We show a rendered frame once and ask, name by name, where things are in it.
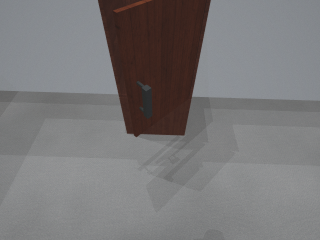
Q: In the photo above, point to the cupboard door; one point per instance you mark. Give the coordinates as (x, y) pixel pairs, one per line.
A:
(158, 42)

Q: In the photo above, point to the handle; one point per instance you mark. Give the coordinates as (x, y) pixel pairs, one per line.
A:
(146, 100)

